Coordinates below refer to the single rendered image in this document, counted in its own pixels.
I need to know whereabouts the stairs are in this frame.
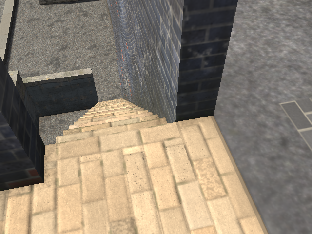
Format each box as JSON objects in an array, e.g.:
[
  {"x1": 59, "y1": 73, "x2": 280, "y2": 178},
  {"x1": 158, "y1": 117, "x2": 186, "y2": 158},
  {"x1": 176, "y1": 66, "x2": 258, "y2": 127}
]
[{"x1": 56, "y1": 98, "x2": 167, "y2": 143}]

